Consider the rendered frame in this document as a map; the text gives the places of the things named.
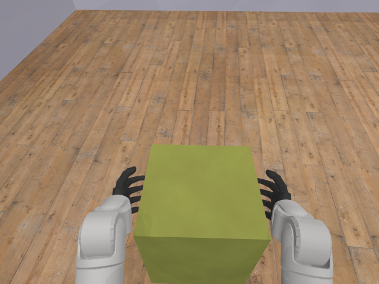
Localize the robot right hand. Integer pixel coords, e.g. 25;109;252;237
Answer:
257;169;291;220

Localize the carton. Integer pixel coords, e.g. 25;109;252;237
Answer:
133;144;271;284

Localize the robot right forearm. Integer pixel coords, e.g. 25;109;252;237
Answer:
271;199;333;284

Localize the robot left hand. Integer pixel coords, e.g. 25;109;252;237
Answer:
112;166;145;214

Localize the robot left forearm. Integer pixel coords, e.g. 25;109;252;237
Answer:
75;195;133;284

